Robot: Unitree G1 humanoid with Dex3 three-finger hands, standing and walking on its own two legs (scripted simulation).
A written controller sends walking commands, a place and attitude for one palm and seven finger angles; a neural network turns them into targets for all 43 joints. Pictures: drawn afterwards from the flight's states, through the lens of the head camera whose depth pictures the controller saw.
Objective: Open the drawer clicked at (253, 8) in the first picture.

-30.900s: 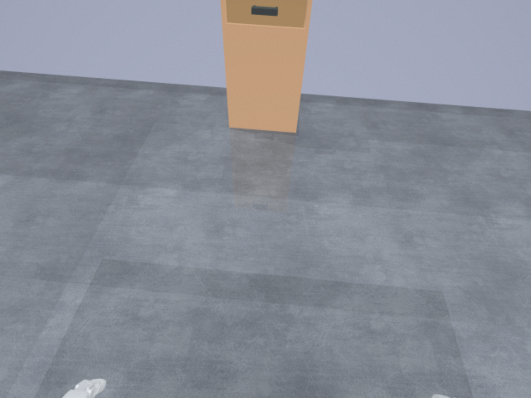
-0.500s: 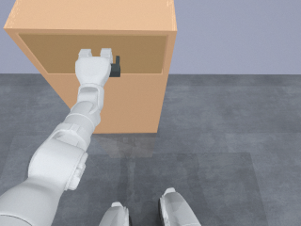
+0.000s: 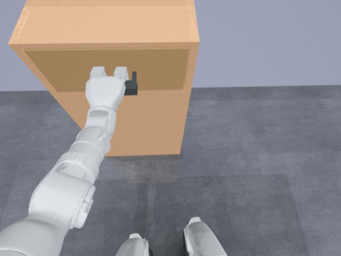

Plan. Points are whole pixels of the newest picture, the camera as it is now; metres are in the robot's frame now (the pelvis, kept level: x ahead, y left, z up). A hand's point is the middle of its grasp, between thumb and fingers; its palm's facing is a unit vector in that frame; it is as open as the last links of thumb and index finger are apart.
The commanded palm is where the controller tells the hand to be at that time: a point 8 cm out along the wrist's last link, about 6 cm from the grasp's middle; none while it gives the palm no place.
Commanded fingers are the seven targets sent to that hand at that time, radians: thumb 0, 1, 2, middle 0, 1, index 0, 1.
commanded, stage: pull the drawer open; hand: left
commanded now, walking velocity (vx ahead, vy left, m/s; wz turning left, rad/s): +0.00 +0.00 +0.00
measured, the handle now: (114, 81) +0.55 +0.09 +0.01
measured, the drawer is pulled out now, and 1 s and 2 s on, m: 0.00 0.13 0.23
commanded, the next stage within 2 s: none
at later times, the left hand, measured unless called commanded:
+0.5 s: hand (110, 120) +0.45 +0.11 -0.01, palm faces +0.00 -0.05 -1.00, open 5.9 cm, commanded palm +0.40 +0.12 +0.04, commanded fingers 0.00 0.90 0.90 -0.40 -1.35 -0.40 -1.35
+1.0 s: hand (108, 147) +0.37 +0.11 -0.01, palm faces +0.01 -0.03 -1.00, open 5.9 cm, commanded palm +0.34 +0.12 +0.04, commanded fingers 0.00 0.90 0.90 -0.40 -1.35 -0.40 -1.35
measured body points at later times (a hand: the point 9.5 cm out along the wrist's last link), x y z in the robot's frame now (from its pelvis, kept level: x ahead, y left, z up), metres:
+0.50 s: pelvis +0.02 -0.01 +0.02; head +0.13 -0.02 +0.46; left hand +0.44 +0.11 +0.04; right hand +0.11 -0.26 -0.12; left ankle -0.02 +0.11 -0.66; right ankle +0.04 -0.12 -0.66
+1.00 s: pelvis +0.00 -0.02 +0.02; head +0.08 -0.04 +0.46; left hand +0.37 +0.11 +0.04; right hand +0.13 -0.26 -0.12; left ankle -0.02 +0.11 -0.66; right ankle +0.04 -0.12 -0.66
